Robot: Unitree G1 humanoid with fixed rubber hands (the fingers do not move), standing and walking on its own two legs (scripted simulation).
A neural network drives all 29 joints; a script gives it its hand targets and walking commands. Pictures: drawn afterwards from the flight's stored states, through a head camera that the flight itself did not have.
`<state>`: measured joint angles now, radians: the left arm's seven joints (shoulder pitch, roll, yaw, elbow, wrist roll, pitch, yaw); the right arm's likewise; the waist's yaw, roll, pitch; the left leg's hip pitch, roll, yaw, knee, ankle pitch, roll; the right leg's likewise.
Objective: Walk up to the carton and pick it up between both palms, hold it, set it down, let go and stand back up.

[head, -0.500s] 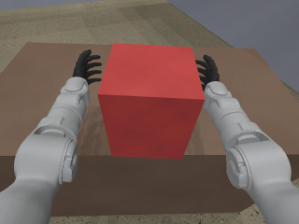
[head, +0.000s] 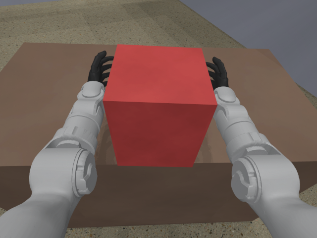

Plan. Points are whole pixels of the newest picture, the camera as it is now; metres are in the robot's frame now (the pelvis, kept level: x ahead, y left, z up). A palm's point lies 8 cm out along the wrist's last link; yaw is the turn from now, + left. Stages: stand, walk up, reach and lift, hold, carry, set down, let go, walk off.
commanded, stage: reach and lift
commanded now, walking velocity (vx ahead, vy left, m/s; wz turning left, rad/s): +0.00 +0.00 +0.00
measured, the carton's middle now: (157, 110) +0.44 +0.01 +0.10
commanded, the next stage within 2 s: none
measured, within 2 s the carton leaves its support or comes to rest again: leaves its support in 1.88 s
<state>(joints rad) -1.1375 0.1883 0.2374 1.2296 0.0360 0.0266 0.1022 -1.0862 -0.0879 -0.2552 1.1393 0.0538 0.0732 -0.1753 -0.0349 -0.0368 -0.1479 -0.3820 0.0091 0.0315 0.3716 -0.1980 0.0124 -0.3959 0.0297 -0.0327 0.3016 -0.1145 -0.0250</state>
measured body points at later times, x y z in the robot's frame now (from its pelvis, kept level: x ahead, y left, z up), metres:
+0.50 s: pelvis +0.02 +0.02 +0.00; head +0.03 +0.04 +0.45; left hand +0.47 +0.17 +0.16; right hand +0.45 -0.14 +0.16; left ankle -0.02 +0.11 -0.75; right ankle +0.01 -0.10 -0.75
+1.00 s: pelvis +0.02 +0.02 +0.00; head +0.04 +0.04 +0.45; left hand +0.47 +0.17 +0.15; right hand +0.45 -0.14 +0.15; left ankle -0.02 +0.11 -0.75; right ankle +0.01 -0.10 -0.75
